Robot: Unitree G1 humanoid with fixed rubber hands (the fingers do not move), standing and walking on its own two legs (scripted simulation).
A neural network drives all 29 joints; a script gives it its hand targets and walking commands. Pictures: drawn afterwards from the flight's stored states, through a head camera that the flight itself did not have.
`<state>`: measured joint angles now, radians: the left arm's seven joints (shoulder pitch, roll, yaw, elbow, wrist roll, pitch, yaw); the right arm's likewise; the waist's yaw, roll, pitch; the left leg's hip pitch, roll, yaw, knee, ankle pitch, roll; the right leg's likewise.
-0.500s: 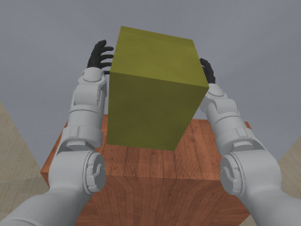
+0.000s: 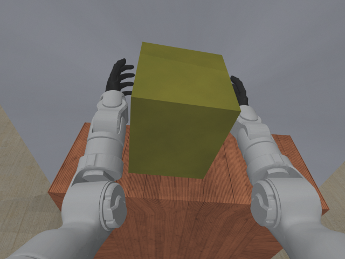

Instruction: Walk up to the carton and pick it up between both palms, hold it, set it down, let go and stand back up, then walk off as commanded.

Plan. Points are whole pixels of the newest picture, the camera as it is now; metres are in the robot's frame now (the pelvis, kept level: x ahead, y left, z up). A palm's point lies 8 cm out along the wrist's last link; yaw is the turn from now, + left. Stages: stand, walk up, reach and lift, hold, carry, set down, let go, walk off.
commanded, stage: set down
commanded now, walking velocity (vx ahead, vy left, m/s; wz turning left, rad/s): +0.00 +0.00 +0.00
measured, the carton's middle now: (174, 114) +0.43 +0.01 +0.15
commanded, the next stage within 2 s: none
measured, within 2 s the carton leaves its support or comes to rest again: neither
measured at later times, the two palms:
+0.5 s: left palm (122, 104) +0.42 +0.14 +0.17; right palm (236, 117) +0.43 -0.15 +0.15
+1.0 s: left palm (127, 114) +0.43 +0.13 +0.14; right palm (236, 125) +0.43 -0.16 +0.11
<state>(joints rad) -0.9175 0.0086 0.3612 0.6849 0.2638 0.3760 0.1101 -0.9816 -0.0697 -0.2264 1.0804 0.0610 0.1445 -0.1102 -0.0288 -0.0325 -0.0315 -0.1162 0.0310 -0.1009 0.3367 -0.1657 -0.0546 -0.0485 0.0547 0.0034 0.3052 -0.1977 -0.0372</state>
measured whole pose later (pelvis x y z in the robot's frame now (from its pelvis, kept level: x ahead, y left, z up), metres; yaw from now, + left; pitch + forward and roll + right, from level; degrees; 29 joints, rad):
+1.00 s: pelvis +0.01 -0.01 +0.00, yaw -3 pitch +6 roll +0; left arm -0.85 -0.10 0.45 0.71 0.34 0.23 0.13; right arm -0.91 -0.05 -0.44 1.08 -0.21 0.00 0.00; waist 0.04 -0.02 -0.07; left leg -0.26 0.05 -0.04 0.29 -0.13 -0.06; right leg -0.23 0.05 0.00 0.31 -0.18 -0.05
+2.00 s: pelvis +0.01 +0.00 +0.00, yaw -3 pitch +6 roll +0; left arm -0.77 -0.16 0.52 0.65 0.42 0.13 0.09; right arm -0.87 0.03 -0.62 0.99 -0.40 -0.10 0.08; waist 0.06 -0.03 -0.04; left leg -0.26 0.05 0.01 0.27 -0.12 -0.05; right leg -0.25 0.03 -0.03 0.31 -0.17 -0.04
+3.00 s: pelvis +0.00 +0.01 +0.00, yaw -5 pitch +9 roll +0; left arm -0.81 -0.05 0.31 0.76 0.22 0.13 0.23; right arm -0.91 -0.11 -0.34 1.16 -0.10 -0.09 0.03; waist 0.08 -0.02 -0.05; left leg -0.36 0.07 0.06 0.36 -0.16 -0.04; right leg -0.33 0.04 -0.03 0.33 -0.16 -0.03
